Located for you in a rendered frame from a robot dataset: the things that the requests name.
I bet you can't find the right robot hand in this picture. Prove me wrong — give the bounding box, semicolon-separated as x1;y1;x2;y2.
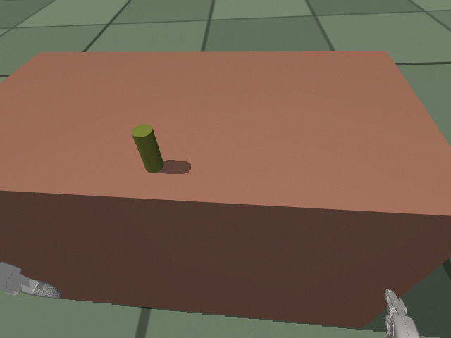
385;289;421;338

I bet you can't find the can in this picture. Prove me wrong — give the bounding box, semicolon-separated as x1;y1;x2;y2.
132;124;164;173

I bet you can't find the left robot hand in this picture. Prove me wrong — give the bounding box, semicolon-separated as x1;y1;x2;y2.
0;262;62;298

